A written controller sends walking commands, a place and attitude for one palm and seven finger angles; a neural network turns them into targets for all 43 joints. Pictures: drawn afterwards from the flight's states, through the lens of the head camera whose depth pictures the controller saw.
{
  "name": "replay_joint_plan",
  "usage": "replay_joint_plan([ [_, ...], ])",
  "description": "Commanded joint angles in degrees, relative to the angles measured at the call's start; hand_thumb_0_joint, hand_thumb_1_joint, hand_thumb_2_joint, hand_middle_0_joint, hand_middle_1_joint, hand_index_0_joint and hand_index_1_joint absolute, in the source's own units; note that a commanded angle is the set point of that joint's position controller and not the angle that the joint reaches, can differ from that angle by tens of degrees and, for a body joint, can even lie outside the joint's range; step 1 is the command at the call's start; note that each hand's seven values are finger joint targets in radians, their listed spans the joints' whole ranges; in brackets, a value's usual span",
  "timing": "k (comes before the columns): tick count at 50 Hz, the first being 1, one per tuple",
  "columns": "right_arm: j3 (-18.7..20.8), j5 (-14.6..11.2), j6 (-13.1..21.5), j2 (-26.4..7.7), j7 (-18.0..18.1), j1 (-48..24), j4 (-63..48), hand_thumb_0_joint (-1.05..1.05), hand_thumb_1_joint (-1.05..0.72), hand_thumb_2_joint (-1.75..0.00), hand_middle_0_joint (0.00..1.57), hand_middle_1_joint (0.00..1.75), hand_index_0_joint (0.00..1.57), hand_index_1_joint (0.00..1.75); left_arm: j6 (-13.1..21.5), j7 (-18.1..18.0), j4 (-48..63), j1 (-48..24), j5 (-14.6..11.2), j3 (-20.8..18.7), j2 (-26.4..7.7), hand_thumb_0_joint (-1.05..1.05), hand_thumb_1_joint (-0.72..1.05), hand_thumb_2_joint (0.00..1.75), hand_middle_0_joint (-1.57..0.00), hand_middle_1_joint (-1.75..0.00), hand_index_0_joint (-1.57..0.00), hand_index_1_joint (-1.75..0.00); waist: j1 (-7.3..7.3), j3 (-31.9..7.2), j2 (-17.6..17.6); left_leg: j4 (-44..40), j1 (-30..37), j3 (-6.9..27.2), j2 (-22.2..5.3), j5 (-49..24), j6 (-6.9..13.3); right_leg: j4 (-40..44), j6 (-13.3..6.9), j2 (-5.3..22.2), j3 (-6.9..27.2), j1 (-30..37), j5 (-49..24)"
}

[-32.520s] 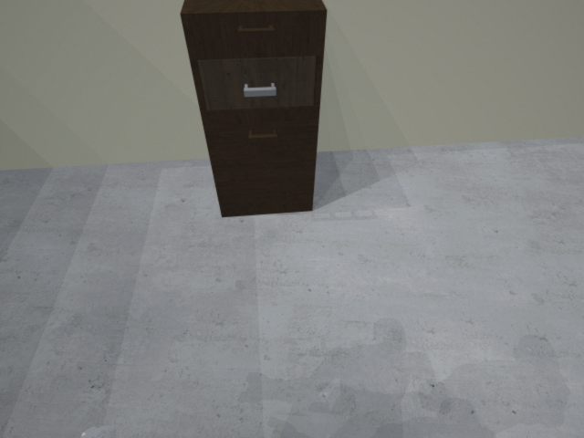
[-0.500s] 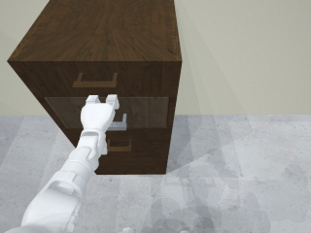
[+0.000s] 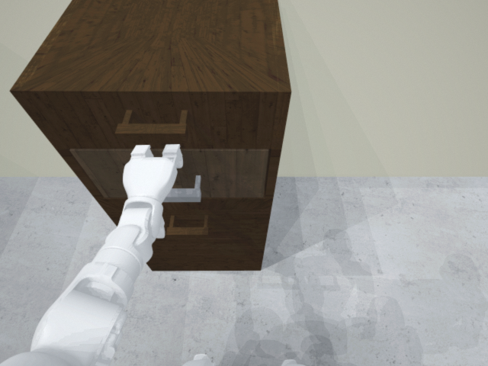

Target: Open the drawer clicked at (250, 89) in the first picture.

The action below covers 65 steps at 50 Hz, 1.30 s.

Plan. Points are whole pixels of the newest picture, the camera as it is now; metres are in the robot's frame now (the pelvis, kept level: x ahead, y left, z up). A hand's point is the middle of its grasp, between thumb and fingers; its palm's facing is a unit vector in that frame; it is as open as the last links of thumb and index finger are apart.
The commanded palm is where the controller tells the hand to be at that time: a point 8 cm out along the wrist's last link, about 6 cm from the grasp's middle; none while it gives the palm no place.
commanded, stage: re-aim the fingers above the handle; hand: left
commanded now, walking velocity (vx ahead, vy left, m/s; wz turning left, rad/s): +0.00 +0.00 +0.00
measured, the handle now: (176, 187) +0.48 +0.15 -0.07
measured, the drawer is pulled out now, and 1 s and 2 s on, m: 0.00 0.00 0.00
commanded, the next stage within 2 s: lower the fingers behind the handle in 0.48 s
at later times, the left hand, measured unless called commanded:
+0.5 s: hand (162, 190) +0.43 +0.15 -0.01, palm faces -0.01 -0.04 -1.00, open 13.7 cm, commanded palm +0.41 +0.16 +0.05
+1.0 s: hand (164, 198) +0.43 +0.16 -0.03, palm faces -0.01 -0.04 -1.00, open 13.8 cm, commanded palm +0.41 +0.16 +0.02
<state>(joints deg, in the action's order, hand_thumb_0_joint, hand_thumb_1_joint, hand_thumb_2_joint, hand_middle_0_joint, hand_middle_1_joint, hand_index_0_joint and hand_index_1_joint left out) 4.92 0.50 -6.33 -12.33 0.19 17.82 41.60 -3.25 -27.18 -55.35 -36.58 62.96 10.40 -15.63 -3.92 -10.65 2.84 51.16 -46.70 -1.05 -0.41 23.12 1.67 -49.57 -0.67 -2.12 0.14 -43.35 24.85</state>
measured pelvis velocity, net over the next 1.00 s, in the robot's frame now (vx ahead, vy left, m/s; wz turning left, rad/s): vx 0.00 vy -0.01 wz -0.01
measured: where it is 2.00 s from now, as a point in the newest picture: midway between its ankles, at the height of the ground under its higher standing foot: outside the picture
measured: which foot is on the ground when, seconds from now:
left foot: down 0.00-1.00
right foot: down 0.00-1.00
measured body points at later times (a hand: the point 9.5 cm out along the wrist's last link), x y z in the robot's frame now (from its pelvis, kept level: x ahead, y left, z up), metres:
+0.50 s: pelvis +0.00 +0.00 +0.00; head +0.07 -0.01 +0.45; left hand +0.42 +0.15 +0.05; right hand +0.06 -0.26 -0.13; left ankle +0.01 +0.10 -0.69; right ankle -0.02 -0.12 -0.69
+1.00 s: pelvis +0.00 -0.01 -0.01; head +0.08 -0.01 +0.43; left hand +0.42 +0.16 +0.02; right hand +0.05 -0.27 -0.15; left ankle +0.01 +0.10 -0.69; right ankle -0.02 -0.12 -0.69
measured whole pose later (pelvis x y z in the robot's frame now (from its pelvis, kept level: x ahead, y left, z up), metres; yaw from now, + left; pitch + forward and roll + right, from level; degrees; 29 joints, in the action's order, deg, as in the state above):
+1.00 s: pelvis +0.00 -0.01 -0.01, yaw +0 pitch +21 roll -1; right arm 4.7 1.2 -5.5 -12.1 0.2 16.9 41.4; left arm -0.5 -30.5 -57.3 -36.3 65.2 7.6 -15.8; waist -4.5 -11.8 2.5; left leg 54.9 -51.6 -1.0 -0.9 24.4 1.3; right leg -53.7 -1.0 -2.6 0.1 -48.5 26.3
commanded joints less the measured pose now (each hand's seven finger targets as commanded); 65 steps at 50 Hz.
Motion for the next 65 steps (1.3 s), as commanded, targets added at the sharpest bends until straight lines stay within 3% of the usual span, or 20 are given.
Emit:
replay_joint_plan([
  [1, 2.4, 0.1, 1.2, -8.1, 0.5, 3.5, -4.4, 0.00, -0.90, -0.90, 0.20, 0.30, 0.20, 0.30, 0.2, -2.6, 11.2, -25.9, 0.4, -1.0, -4.5, 0.00, -0.50, 0.30, -0.30, -1.20, -0.30, -1.20, -2.40, -19.7, -1.1, -4.3, 20.8, 1.2, 0.7, -20.0, 0.0, 5.9, -2.1, -2.3, -1.9, 2.6, -17.2],
  [2, 2.2, 0.2, 1.3, -8.0, 0.4, 3.5, -4.3, 0.00, -0.90, -0.90, 0.20, 0.30, 0.20, 0.30, 0.2, -2.7, 12.0, -27.7, 0.2, 0.1, -3.5, 0.00, -0.50, 0.30, -0.30, -1.20, -0.30, -1.20, -2.64, -19.7, -0.6, -4.4, 20.8, 1.1, 0.7, -19.7, 0.1, 6.1, -2.0, -2.2, -2.0, 2.2, -16.8],
  [4, 2.3, 0.2, 1.1, -8.3, 0.6, 3.5, -4.2, 0.00, -0.90, -0.90, 0.20, 0.30, 0.20, 0.30, -0.1, -2.7, 11.7, -27.7, 0.3, -2.1, -5.9, 0.00, -0.50, 0.30, -0.30, -1.20, -0.30, -1.20, -2.18, -20.8, -1.3, -4.2, 20.9, 1.3, 0.7, -20.5, 0.0, 5.7, -2.2, -2.2, -1.9, 3.2, -17.5],
  [5, 2.2, 0.3, 1.2, -8.0, 0.6, 3.4, -4.5, 0.00, -0.90, -0.90, 0.20, 0.30, 0.20, 0.30, -0.3, -2.7, 11.8, -27.4, 0.3, -0.1, -3.6, 0.00, -0.50, 0.30, -0.30, -1.20, -0.30, -1.20, -2.56, -21.5, -0.8, -4.2, 21.3, 1.0, 0.8, -20.5, 0.1, 5.9, -1.9, -2.2, -1.8, 3.3, -17.8],
  [7, 2.1, 0.2, 1.2, -8.1, 0.8, 3.4, -4.3, 0.00, -0.90, -0.90, 0.20, 0.30, 0.20, 0.30, -0.4, -2.6, 10.9, -26.7, 0.3, -2.0, -5.8, 0.00, -0.50, 0.30, -0.30, -1.20, -0.30, -1.20, -2.20, -20.7, -2.3, -4.2, 19.9, 0.9, 0.9, -19.7, 0.3, 6.1, -1.9, -2.1, -1.6, 4.4, -18.1],
  [12, 1.9, 0.2, 1.3, -7.9, 0.9, 3.4, -4.7, 0.00, -0.90, -0.90, 0.20, 0.30, 0.20, 0.30, 0.1, -2.1, 11.1, -25.9, 0.0, -1.6, -5.3, 0.00, -0.50, 0.30, -0.30, -1.20, -0.30, -1.20, -2.18, -20.1, -2.8, -4.2, 19.1, 0.4, 1.1, -19.9, 0.4, 6.3, -1.7, -2.0, -1.4, 5.6, -19.6],
  [13, 2.0, 0.1, 1.2, -7.9, 0.9, 3.2, -4.9, 0.00, -0.90, -0.90, 0.20, 0.30, 0.20, 0.30, 0.3, -2.2, 11.6, -25.0, 0.1, -3.3, -7.1, 0.00, -0.50, 0.30, -0.30, -1.20, -0.30, -1.20, -1.58, -20.9, -2.7, -4.2, 19.1, 0.3, 1.1, -20.2, 0.4, 6.2, -1.8, -2.0, -1.1, 6.5, -20.3],
  [15, 1.9, 0.3, 1.3, -7.6, 0.9, 3.0, -5.2, 0.00, -0.90, -0.90, 0.20, 0.30, 0.20, 0.30, 0.8, -2.0, 12.2, -23.8, 0.2, -2.3, -5.9, 0.00, -0.50, 0.30, -0.30, -1.20, -0.30, -1.20, -1.43, -21.8, -1.6, -3.9, 19.7, 0.1, 1.3, -21.2, 0.4, 6.1, -1.8, -2.0, -1.1, 6.6, -21.2],
  [19, 1.6, 0.0, 1.1, -7.9, 1.0, 2.7, -5.0, 0.00, -0.90, -0.90, 0.20, 0.30, 0.20, 0.30, 0.6, -2.6, 10.2, -24.1, 0.6, -4.6, -9.2, 0.00, -0.50, 0.30, -0.30, -1.20, -0.30, -1.20, -1.31, -18.4, -2.3, -4.5, 16.3, 0.1, 1.5, -17.9, 0.4, 6.6, -1.8, -1.9, -0.8, 6.8, -19.0],
  [24, 1.8, 0.1, 0.9, -7.9, 1.0, 2.7, -5.2, 0.00, -0.90, -0.90, 0.20, 0.30, 0.20, 0.30, 0.1, -3.4, 10.6, -23.5, 0.9, -6.0, -10.6, 0.00, -0.50, 0.30, -0.30, -1.20, -0.30, -1.20, -0.76, -20.8, -2.1, -4.4, 17.0, -0.3, 1.6, -19.1, 0.4, 6.4, -1.8, -1.9, -0.6, 8.2, -20.4],
  [28, 1.8, -0.1, 0.8, -8.0, 1.0, 2.8, -5.2, 0.00, -0.90, -0.90, 0.20, 0.30, 0.20, 0.30, -0.2, -3.4, 10.9, -23.0, 0.9, -6.0, -10.7, 0.00, -0.50, 0.30, -0.30, -1.20, -0.30, -1.20, -0.75, -20.5, -2.3, -4.5, 17.0, -0.5, 1.6, -19.4, 0.5, 6.6, -1.7, -1.9, -0.5, 8.5, -21.1],
  [33, 2.0, 0.0, 0.8, -7.8, 0.7, 2.8, -5.1, 0.00, -0.90, -0.90, 0.20, 0.30, 0.20, 0.30, -0.3, -3.1, 8.6, -20.2, 0.8, -4.1, -7.4, 0.00, -0.50, 0.30, -0.30, -1.20, -0.30, -1.20, -0.90, -18.8, -2.3, -4.3, 16.6, -0.6, 1.5, -19.6, 0.4, 6.4, -1.8, -2.0, -0.8, 7.0, -21.0],
  [35, 1.9, 0.0, 0.8, -8.0, 0.7, 3.1, -4.9, 0.00, -0.90, -0.90, 0.20, 0.30, 0.20, 0.30, -0.4, -3.1, 7.3, -19.8, 1.1, -4.8, -8.4, 0.00, -0.50, 0.30, -0.30, -1.20, -0.30, -1.20, -0.77, -18.9, -3.8, -4.1, 15.2, -0.5, 1.6, -19.1, 0.4, 6.0, -1.7, -1.9, -0.7, 7.1, -21.0],
  [38, 1.9, 0.1, 1.1, -8.0, 0.6, 3.0, -4.7, 0.00, -0.90, -0.90, 0.20, 0.30, 0.20, 0.30, -0.6, -3.2, 6.1, -21.8, 1.3, -3.1, -6.7, 0.00, -0.50, 0.30, -0.30, -1.20, -0.30, -1.20, -1.96, -17.0, -3.8, -3.6, 13.9, -0.5, 1.6, -16.0, 0.6, 6.3, -1.6, -1.8, -0.4, 4.8, -18.2],
  [41, 2.0, 0.3, 1.4, -7.9, 0.9, 3.4, -4.9, 0.00, -0.90, -0.90, 0.20, 0.30, 0.20, 0.30, 1.0, -3.2, 7.8, -22.6, 1.3, -5.7, -9.8, 0.00, -0.50, 0.30, -0.30, -1.20, -0.30, -1.20, -1.30, -20.4, -2.7, -2.3, 13.9, -0.3, 1.6, -17.5, 0.6, 4.7, -1.7, -1.7, -0.1, 5.5, -20.0],
  [45, 2.1, 0.8, 1.9, -7.7, 0.8, 3.5, -4.5, 0.00, -0.90, -0.90, 0.20, 0.30, 0.20, 0.30, 2.9, -4.2, 9.1, -22.6, 1.9, -4.9, -8.3, 0.00, -0.50, 0.30, -0.30, -1.20, -0.30, -1.20, -1.57, -22.3, -1.1, -0.4, 13.6, -0.2, 1.4, -18.7, 0.5, 2.9, -1.7, -1.8, -0.4, 3.1, -20.3],
  [48, 2.3, 0.9, 2.2, -7.9, 0.5, 3.8, -4.0, 0.00, -0.90, -0.90, 0.20, 0.30, 0.20, 0.30, 2.4, -5.7, 7.5, -22.3, 2.4, -6.3, -9.5, 0.00, -0.50, 0.30, -0.30, -1.20, -0.30, -1.20, -1.67, -21.7, -2.3, 0.5, 12.1, 0.2, 1.3, -17.6, 0.4, 2.1, -1.7, -1.9, -0.7, 1.3, -18.7],
  [53, 2.3, 1.1, 1.6, -8.1, 0.0, 4.1, -3.0, 0.00, -0.90, -0.90, 0.20, 0.30, 0.20, 0.30, -1.2, -7.3, 4.5, -25.5, 2.7, -3.8, -6.8, 0.00, -0.50, 0.30, -0.30, -1.20, -0.30, -1.20, -3.09, -21.2, -1.7, 1.0, 11.8, 0.4, 1.2, -16.3, 0.3, 1.9, -1.7, -2.1, -1.1, -1.5, -16.5],
  [59, 1.5, 0.9, 0.7, -8.6, 0.4, 4.2, -2.7, 0.00, -0.90, -0.90, 0.20, 0.30, 0.20, 0.30, -4.7, -5.7, -0.2, -26.1, 2.1, -4.6, -9.0, 0.00, -0.50, 0.30, -0.30, -1.20, -0.30, -1.20, -2.99, -20.7, -3.1, 0.7, 9.3, 0.7, 1.4, -14.2, 0.4, 1.8, -1.7, -1.9, -0.9, -0.8, -15.2],
  [65, 0.9, 0.7, 1.2, -8.5, 0.9, 4.1, -3.9, 0.00, -0.90, -0.90, 0.20, 0.30, 0.20, 0.30, -3.8, -3.6, -2.4, -25.1, 1.7, -2.2, -6.7, 0.00, -0.50, 0.30, -0.30, -1.20, -0.30, -1.20, -3.52, -17.3, -3.6, 1.1, 6.4, 0.7, 1.4, -9.4, 0.7, 1.7, -1.6, -1.8, -0.8, -4.0, -10.2],
])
